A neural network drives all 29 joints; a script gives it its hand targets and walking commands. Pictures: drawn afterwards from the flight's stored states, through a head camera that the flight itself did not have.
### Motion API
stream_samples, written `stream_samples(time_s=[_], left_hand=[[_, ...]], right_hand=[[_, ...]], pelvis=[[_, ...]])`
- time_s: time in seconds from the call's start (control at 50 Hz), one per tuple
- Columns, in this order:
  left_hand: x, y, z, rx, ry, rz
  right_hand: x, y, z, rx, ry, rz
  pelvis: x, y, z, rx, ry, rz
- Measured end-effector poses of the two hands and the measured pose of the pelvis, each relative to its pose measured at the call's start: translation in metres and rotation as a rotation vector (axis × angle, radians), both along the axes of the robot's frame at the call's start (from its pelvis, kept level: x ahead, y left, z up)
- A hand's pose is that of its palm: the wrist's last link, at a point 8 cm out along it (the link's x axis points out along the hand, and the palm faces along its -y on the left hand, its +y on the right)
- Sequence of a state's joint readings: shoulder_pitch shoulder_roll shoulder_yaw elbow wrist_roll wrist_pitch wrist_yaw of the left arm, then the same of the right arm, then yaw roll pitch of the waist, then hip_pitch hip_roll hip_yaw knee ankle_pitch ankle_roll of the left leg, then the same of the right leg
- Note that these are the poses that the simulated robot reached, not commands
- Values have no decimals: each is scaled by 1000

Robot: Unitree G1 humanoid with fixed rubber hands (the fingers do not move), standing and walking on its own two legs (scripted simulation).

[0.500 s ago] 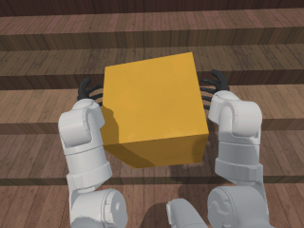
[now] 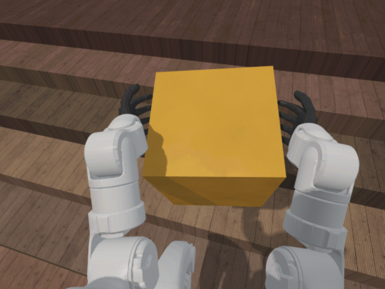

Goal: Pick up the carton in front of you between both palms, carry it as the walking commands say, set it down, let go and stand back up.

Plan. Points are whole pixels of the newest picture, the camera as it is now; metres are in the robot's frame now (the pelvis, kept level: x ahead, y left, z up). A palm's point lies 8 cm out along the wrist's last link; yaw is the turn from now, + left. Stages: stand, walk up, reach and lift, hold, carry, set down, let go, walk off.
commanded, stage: carry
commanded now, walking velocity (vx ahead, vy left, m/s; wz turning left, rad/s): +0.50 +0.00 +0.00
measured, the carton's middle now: (214, 147) +0.40 +0.03 +0.08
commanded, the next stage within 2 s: none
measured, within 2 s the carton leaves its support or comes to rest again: neither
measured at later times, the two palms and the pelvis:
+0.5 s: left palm out of the picture +0.72 +0.14 +0.32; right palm out of the picture +0.69 -0.15 +0.33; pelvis +0.33 +0.02 +0.13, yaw -1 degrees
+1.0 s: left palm out of the picture +1.04 +0.13 +0.47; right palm out of the picture +1.03 -0.16 +0.44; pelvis +0.67 -0.01 +0.26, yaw -1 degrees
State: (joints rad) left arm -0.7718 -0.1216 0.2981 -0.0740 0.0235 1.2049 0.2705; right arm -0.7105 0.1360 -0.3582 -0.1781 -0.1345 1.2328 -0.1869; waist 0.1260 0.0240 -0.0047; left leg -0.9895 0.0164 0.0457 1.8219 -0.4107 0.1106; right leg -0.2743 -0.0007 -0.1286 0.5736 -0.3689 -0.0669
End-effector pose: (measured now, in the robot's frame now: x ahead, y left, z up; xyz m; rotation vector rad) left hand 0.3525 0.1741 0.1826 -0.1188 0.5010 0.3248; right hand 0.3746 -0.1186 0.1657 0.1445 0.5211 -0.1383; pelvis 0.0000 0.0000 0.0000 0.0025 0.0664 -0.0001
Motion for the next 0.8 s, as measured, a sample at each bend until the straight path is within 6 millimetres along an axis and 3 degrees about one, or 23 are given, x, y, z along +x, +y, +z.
stream_samples(time_s=[0.1,0.22,0.26,0.32,0.36,0.44,0.52,0.58,0.68,0.74,0.8], left_hand=[[80,-12,35,45,-9,-66],[194,-29,40,51,81,-145],[229,-35,41,55,107,-166],[261,-41,50,19,140,-168],[280,-42,67,2,125,-153],[326,-34,111,4,42,-115],[375,-28,141,-19,17,-96],[416,-24,153,-27,35,-73],[469,-17,163,-40,114,1],[490,-13,174,-8,144,51],[520,-13,198,-21,119,65]], right_hand=[[63,-12,28,-15,-5,-51],[141,-29,44,-47,88,-162],[160,-35,51,-76,113,-209],[185,-40,69,-95,136,-241],[208,-41,88,-81,116,-245],[266,-36,136,-89,34,-212],[329,-31,171,-117,13,-160],[381,-26,183,-106,29,-107],[471,-15,182,-79,124,16],[505,-10,182,-34,159,54],[534,-10,201,-7,137,46]], pelvis=[[77,14,14,37,-1,-21],[172,39,40,60,18,-33],[191,44,53,63,6,-28],[220,43,81,65,-12,-27],[242,42,98,52,-18,-32],[291,34,121,22,-12,-32],[349,17,136,-13,-11,-23],[396,2,146,-50,6,-17],[463,-27,175,-55,26,1],[491,-31,200,-55,11,2],[525,-32,226,-30,3,3]])
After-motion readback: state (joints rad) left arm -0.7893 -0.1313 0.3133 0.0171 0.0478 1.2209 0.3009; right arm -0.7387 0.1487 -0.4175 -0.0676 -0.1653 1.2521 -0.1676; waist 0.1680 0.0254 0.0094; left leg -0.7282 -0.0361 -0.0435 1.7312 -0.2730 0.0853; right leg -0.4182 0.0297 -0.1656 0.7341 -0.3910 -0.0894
